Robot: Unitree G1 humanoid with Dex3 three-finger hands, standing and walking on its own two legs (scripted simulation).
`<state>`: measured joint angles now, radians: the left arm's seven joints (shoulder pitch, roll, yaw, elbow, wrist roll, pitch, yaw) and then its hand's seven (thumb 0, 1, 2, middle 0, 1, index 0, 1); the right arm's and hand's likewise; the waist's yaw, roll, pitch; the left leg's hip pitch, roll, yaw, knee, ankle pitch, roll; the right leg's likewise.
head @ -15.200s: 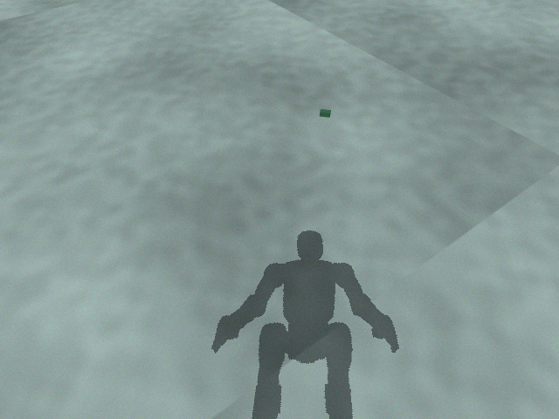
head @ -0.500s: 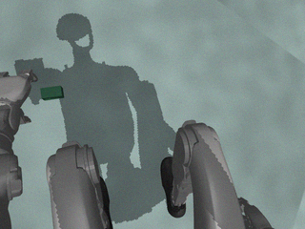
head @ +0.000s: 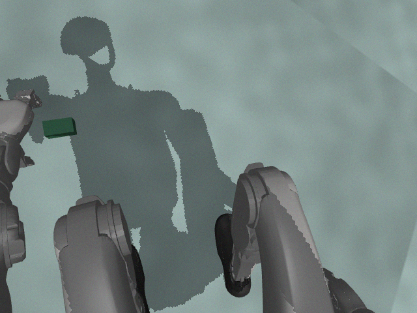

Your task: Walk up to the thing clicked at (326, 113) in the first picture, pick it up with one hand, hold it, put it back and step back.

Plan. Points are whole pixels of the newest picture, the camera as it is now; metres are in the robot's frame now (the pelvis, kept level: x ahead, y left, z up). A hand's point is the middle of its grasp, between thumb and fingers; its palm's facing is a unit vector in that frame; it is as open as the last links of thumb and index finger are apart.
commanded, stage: rise first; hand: left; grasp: from above
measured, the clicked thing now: (60, 128) +0.50 +0.27 -0.30
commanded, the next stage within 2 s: approach in 1.28 s
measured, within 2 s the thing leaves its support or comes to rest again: neither
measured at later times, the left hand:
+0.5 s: hand (18, 130) +0.46 +0.31 -0.18, palm faces -0.45 -0.06 -0.89, open 12.7 cm
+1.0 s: hand (14, 129) +0.46 +0.31 -0.17, palm faces -0.45 -0.05 -0.89, open 12.5 cm
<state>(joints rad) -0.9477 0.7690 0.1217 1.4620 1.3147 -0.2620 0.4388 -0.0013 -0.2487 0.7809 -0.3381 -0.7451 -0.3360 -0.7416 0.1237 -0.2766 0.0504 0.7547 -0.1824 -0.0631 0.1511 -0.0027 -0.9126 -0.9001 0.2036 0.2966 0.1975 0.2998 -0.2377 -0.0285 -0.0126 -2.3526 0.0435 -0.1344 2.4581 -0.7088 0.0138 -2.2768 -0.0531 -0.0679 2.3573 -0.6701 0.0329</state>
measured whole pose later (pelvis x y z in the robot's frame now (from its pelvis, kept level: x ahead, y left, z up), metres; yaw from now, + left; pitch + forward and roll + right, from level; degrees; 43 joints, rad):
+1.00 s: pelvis +0.00 +0.00 +0.00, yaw +0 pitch +33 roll -9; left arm -1.00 0.82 0.10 1.49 1.32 -0.26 0.40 0.00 -0.25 0.79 -0.35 -0.73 -0.34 -0.73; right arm 0.15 -0.28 0.09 0.73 -0.18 -0.07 0.15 0.00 -0.91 -0.90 0.20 0.30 0.20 0.30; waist -0.27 -0.02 -0.02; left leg -2.36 0.04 -0.14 2.45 -0.69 0.01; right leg -2.27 -0.05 -0.08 2.34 -0.65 0.04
